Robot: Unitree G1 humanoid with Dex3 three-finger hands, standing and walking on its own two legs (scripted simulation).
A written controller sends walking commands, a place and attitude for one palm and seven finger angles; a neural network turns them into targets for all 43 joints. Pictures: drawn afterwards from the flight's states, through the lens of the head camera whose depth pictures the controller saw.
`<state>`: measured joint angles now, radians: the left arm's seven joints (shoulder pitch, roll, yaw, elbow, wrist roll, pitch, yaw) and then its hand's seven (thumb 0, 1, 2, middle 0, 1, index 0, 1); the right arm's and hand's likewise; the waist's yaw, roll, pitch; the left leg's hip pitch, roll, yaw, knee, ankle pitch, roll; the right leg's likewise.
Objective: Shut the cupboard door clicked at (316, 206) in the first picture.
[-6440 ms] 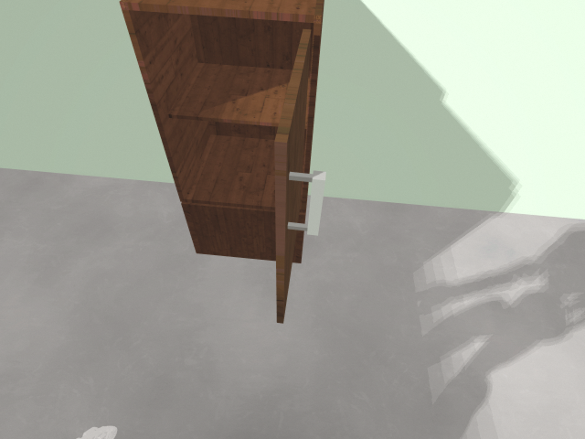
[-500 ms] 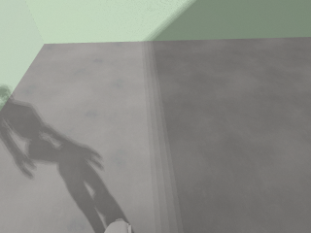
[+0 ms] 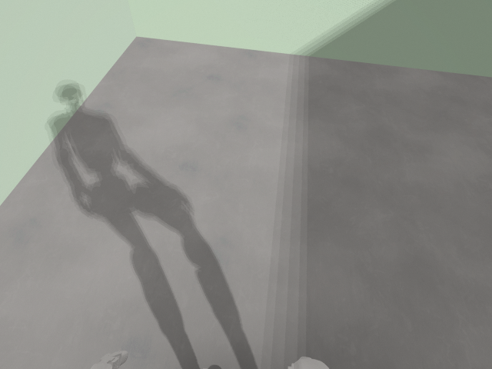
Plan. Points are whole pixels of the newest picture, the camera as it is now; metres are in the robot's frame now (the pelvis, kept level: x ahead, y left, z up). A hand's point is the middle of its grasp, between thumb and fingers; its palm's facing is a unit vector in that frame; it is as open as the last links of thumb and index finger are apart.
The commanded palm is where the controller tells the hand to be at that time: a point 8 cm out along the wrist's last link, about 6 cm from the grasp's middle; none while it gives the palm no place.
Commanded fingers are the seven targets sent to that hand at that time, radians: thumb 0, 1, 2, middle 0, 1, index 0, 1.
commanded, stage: walk to a spot facing it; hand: left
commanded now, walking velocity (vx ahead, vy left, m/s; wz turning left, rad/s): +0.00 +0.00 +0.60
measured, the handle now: out of the picture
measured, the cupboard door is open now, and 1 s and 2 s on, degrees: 89 89 89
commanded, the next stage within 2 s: none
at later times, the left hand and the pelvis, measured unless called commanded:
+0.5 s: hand out of the picture +0.00 +0.16 -0.16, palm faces +0.35 -0.90 -0.26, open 7.4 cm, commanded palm none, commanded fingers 0.00 0.90 0.90 -0.20 -0.30 -0.20 -0.30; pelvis +0.01 -0.05 +0.00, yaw +20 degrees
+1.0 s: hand out of the picture +0.00 +0.19 -0.15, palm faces +0.60 -0.75 -0.29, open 7.4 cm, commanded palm none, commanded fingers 0.00 0.90 0.90 -0.20 -0.30 -0.20 -0.30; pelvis +0.02 -0.05 -0.01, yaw +37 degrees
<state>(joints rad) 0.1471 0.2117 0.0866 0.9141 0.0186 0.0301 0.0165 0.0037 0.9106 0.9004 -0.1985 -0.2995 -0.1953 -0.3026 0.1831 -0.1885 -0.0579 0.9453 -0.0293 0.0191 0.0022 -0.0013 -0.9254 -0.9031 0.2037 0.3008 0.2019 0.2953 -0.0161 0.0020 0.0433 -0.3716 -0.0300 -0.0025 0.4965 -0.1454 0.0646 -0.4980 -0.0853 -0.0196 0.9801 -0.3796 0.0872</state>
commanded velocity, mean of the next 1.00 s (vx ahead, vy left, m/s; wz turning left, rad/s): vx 0.00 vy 0.00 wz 0.60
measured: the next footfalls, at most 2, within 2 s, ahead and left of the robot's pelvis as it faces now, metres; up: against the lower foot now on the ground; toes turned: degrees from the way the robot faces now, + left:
right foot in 0.16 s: +0.06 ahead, -0.16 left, +0.00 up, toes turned +4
left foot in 0.58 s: -0.01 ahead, +0.09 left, +0.00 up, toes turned +29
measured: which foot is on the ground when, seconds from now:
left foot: down 0.00-0.16, up 0.18-0.56, down 0.58-0.98, up 1.00-1.00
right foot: up 0.00-0.14, down 0.16-0.58, up 0.60-0.98, down 1.00-1.00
